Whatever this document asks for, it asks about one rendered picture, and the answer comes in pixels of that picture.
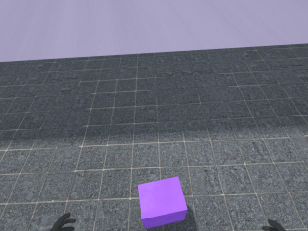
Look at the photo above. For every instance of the right robot hand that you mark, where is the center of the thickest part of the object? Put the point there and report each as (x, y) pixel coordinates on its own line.
(275, 226)

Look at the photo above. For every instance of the left robot hand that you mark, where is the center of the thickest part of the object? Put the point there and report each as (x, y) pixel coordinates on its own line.
(63, 220)

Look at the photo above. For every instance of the carton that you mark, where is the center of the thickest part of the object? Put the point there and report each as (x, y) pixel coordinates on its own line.
(161, 202)

